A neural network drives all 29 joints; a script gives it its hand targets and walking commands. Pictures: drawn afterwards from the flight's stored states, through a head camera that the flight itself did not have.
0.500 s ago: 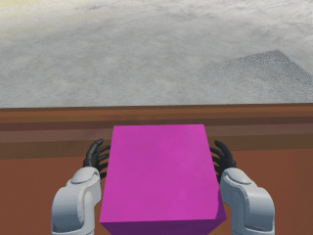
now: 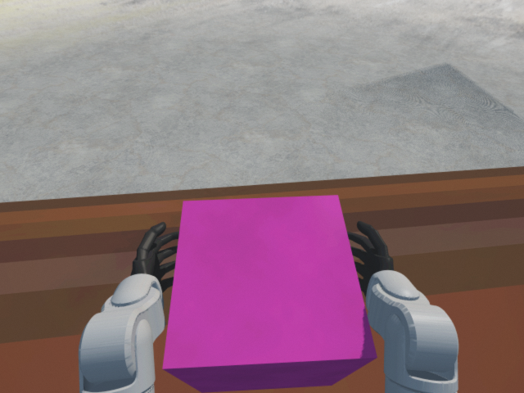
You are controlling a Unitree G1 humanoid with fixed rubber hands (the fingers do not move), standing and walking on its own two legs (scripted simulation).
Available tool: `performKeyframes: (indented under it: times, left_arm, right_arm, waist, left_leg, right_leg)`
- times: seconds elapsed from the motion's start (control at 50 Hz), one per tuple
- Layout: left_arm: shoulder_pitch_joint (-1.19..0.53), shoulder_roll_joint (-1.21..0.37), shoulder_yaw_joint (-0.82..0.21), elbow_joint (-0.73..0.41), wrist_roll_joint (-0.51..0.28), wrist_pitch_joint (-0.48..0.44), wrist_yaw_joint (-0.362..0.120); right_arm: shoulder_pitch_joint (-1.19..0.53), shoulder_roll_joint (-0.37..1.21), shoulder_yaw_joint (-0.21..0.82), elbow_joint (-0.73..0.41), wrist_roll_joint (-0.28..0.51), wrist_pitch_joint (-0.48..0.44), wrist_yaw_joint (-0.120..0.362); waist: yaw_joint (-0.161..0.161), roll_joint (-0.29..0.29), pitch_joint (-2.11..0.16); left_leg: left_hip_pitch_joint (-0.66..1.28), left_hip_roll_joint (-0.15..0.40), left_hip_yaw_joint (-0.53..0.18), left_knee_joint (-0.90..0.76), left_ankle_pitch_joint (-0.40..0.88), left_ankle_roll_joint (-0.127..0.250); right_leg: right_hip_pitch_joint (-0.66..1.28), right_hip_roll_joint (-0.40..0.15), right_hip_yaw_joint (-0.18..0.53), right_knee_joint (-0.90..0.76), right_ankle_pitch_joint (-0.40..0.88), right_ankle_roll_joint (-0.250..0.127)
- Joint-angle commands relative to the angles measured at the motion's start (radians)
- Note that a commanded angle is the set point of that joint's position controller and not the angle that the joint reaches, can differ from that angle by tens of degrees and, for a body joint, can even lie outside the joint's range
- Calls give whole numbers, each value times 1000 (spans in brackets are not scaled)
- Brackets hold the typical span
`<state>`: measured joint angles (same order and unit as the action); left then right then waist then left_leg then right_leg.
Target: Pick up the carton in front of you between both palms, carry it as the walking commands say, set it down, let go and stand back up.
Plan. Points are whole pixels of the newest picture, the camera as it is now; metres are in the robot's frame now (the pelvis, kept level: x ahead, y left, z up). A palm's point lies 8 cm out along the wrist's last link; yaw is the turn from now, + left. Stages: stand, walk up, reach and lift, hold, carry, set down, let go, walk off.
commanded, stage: carry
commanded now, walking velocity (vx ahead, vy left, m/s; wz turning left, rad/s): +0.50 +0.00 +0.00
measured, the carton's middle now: (264, 301) +0.25 +0.00 +0.04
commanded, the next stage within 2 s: none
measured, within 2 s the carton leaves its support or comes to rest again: neither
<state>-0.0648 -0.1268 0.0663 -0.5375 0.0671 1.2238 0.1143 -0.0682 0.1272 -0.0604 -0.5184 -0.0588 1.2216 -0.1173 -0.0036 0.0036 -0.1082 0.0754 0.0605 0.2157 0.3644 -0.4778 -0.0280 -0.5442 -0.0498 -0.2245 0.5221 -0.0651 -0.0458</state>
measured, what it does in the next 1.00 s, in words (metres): walks ahead: right foot, then left foot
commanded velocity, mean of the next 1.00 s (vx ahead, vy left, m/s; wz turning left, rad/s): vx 0.50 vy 0.00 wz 0.00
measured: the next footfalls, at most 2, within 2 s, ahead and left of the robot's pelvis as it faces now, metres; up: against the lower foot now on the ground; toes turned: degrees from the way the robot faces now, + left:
right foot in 0.02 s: +0.19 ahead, -0.09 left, +0.00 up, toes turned -12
left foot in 0.50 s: +0.49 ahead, +0.08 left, +0.00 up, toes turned +6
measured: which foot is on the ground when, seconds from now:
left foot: down 0.00-0.04, up 0.06-0.48, down 0.50-1.00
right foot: up 0.00-0.00, down 0.02-0.50, up 0.52-1.00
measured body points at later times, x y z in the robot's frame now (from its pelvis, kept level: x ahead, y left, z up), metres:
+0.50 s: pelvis +0.31 +0.00 -0.01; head +0.33 +0.01 +0.44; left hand +0.67 +0.15 +0.11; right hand +0.67 -0.16 +0.12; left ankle +0.45 +0.08 -0.72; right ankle +0.16 -0.08 -0.72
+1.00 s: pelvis +0.63 -0.01 -0.06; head +0.63 -0.01 +0.39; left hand +0.99 +0.12 +0.07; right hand +0.98 -0.18 +0.07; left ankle +0.45 +0.07 -0.72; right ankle +0.81 -0.12 -0.75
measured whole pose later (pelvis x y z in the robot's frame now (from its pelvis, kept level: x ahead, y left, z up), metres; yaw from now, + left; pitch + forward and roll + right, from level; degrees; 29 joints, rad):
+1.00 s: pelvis +0.63 -0.01 -0.06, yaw +2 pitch +3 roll +2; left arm -0.49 -0.09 0.26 -0.12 0.07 1.13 0.12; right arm -0.55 0.08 -0.20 -0.02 -0.04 1.11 -0.15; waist -0.11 -0.04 -0.07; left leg -0.19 -0.04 0.10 0.92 -0.79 0.04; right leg -0.71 -0.05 -0.02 0.69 0.33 -0.05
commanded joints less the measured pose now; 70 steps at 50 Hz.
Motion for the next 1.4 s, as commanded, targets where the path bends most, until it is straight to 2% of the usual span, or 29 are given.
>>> performKeyframes:
  times: [0.0, 0.02, 0.06, 0.12, 0.4, 0.46, 0.48, 0.5, 0.52, 0.58, 0.76, 0.82, 0.84, 0.88, 0.92, 0.96, 1.0, 1.02, 1.04, 1.06, 1.08, 1.1, 1.14, 1.16, 1.2, 1.22, 1.26, 1.3, 1.38]
  left_arm:
    - [-471, -715, -656, -38, -349, 12, -136]
    - [-496, -722, -659, 0, -364, 11, -136]
    - [-548, -779, -680, -6, -393, -2, -144]
    - [-676, -815, -682, 49, -393, -25, -148]
    - [-998, -650, -443, 449, -271, -90, -39]
    - [-1061, -710, -442, 481, -276, -92, -36]
    - [-1073, -733, -441, 487, -281, -88, -37]
    - [-1072, -752, -437, 515, -279, -84, -39]
    - [-1099, -780, -426, 516, -275, -88, -38]
    - [-1156, -902, -461, 455, -293, -109, -49]
    - [-958, -806, -544, 305, -264, -129, -60]
    - [-990, -767, -544, 330, -261, -118, -68]
    - [-975, -750, -522, 379, -249, -114, -67]
    - [-937, -719, -481, 440, -227, -103, -68]
    - [-899, -693, -432, 485, -197, -97, -61]
    - [-945, -640, -387, 467, -147, -87, -44]
    - [-881, -594, -334, 531, -128, -76, -31]
    - [-917, -593, -330, 523, -147, -77, -29]
    - [-980, -628, -347, 487, -195, -83, -33]
    - [-959, -635, -347, 585, -199, -74, -33]
    - [-1025, -619, -362, 604, -240, -77, -32]
    - [-1070, -638, -384, 601, -306, -85, -32]
    - [-1251, -764, -449, 488, -451, -124, -43]
    - [-1261, -825, -471, 529, -474, -131, -53]
    - [-1318, -912, -479, 519, -506, -165, -76]
    - [-1306, -934, -480, 554, -496, -170, -84]
    - [-1306, -968, -534, 486, -513, -199, -93]
    - [-1200, -1003, -548, 483, -478, -221, -94]
    - [-992, -921, -550, 480, -393, -266, -89]
  right_arm:
    - [-486, 695, 641, -85, 319, 18, 140]
    - [-527, 685, 645, -88, 318, 22, 133]
    - [-574, 722, 640, -54, 319, 13, 132]
    - [-644, 754, 624, 26, 293, -16, 124]
    - [-1016, 623, 423, 407, 239, -77, 31]
    - [-1043, 675, 395, 474, 255, -82, 41]
    - [-1059, 668, 387, 476, 257, -83, 44]
    - [-1059, 682, 384, 501, 257, -83, 48]
    - [-1093, 744, 404, 507, 283, -88, 56]
    - [-1223, 903, 482, 381, 368, -116, 92]
    - [-1029, 830, 572, 246, 342, -128, 93]
    - [-1013, 777, 559, 294, 323, -123, 96]
    - [-1006, 741, 536, 331, 307, -118, 91]
    - [-974, 718, 517, 393, 280, -112, 82]
    - [-990, 742, 513, 442, 308, -109, 79]
    - [-1047, 769, 488, 505, 347, -110, 84]
    - [-1095, 765, 467, 539, 350, -101, 81]
    - [-1100, 770, 461, 537, 349, -96, 76]
    - [-1152, 773, 461, 482, 348, -97, 69]
    - [-1112, 725, 380, 568, 284, -77, 51]
    - [-1083, 640, 307, 627, 230, -64, 20]
    - [-993, 588, 241, 645, 163, -57, -13]
    - [-1024, 595, 197, 597, 127, -78, -51]
    - [-987, 639, 198, 649, 100, -91, -60]
    - [-1144, 721, 263, 500, 159, -135, -26]
    - [-1128, 745, 287, 538, 159, -149, -15]
    - [-1117, 782, 331, 485, 183, -190, 5]
    - [-1089, 844, 393, 441, 215, -227, 22]
    - [-988, 815, 462, 407, 226, -267, 38]
  waist:
    - [65, -172, -331]
    - [92, -303, -326]
    - [71, -179, -318]
    - [28, -53, -260]
    - [61, -135, -123]
    - [-76, -72, -329]
    - [-94, 134, -423]
    - [-57, 272, -439]
    - [-75, 312, -462]
    - [-58, 88, -414]
    - [-55, 104, -440]
    - [-91, 116, -380]
    - [-154, 60, -252]
    - [-186, 77, -186]
    - [-137, -25, -165]
    - [-58, 88, -110]
    - [155, 168, -263]
    - [266, 62, -311]
    - [338, -119, -232]
    - [318, -253, -104]
    - [208, -222, 11]
    - [65, -226, -64]
    - [33, -55, -114]
    - [17, -57, -193]
    - [63, -119, -227]
    - [64, -103, -247]
    - [42, -62, -327]
    - [97, 58, -316]
    - [152, -33, -290]
  left_leg:
    - [-459, 8, -2, 751, 378, 21]
    - [-757, -112, -109, 964, 1, 21]
    - [-798, -9, -227, 1107, 16, 76]
    - [-740, 46, -230, 971, 160, 89]
    - [-699, -52, -30, 233, 416, 110]
    - [-252, -96, -32, 171, 391, 155]
    - [-22, 125, -377, 174, 440, 217]
    - [118, 291, -747, 103, 505, 300]
    - [222, 271, -751, 92, 550, 341]
    - [93, 222, -533, 151, 740, 288]
    - [51, 165, -317, 289, 1050, 268]
    - [162, 170, -349, 380, 918, 260]
    - [318, 153, -423, 394, 666, 240]
    - [318, 112, -449, 454, 645, 231]
    - [-53, 53, -303, 473, 406, 209]
    - [-521, 50, -207, 456, 195, 161]
    - [-706, 90, -82, 731, 479, 94]
    - [-700, 69, -46, 1030, 660, 61]
    - [-772, -41, -42, 1403, 283, 14]
    - [-820, -183, -101, 1639, -270, -25]
    - [-958, -190, -212, 1709, -256, 24]
    - [-959, -146, -328, 1484, -132, 45]
    - [-874, -62, -323, 1106, 82, 57]
    - [-832, -70, -306, 1055, 94, 46]
    - [-888, -32, -281, 903, 167, 21]
    - [-883, -34, -280, 944, 185, 28]
    - [-909, -28, -276, 967, 317, 75]
    - [-968, -50, -226, 579, 679, 100]
    - [-687, -144, -58, 186, 877, 93]
  right_leg:
    - [717, -249, 456, -97, -270, -102]
    - [865, -387, 792, -228, -248, -234]
    - [744, -334, 624, -187, -14, -199]
    - [512, -259, 398, -219, -74, -121]
    - [547, -144, 140, -119, 314, -117]
    - [468, -83, 37, 303, 444, -35]
    - [257, -20, 55, 570, 124, 5]
    - [-9, 119, 165, 772, -476, 27]
    - [-150, 120, 224, 895, -508, -6]
    - [-202, 24, 289, 842, -379, -31]
    - [-145, 48, 184, 472, -223, 2]
    - [-374, 25, 195, 613, -87, -5]
    - [-643, -17, 284, 515, -13, 6]
    - [-688, -11, 248, 336, 41, 6]
    - [-285, 2, 203, 63, 480, -5]
    - [245, 39, 109, 101, 723, -17]
    - [644, 93, 40, 387, 627, -32]
    - [766, 94, 29, 343, 480, -54]
    - [782, 17, 137, 113, 492, -112]
    - [675, -45, 255, -19, 496, -128]
    - [628, -90, 378, 72, 707, -93]
    - [599, -172, 499, 161, 869, -69]
    - [463, -114, 546, 128, 550, -24]
    - [451, -123, 579, 130, 548, -38]
    - [409, -220, 758, 179, 666, -193]
    - [416, -223, 752, 183, 705, -198]
    - [519, -195, 673, 277, 668, -163]
    - [588, -10, 540, 424, 276, -89]
    - [529, 99, 343, 505, 302, -60]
